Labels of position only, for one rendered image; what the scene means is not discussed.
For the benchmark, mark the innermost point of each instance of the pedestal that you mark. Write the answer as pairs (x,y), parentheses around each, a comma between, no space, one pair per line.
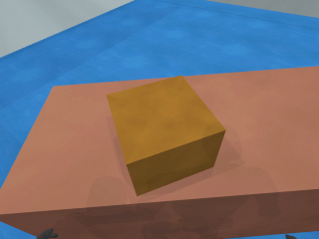
(71,175)

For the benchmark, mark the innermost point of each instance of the robot left hand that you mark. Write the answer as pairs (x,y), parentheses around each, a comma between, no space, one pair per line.
(47,234)

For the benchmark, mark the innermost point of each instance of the carton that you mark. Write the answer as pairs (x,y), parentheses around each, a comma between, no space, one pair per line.
(166,132)

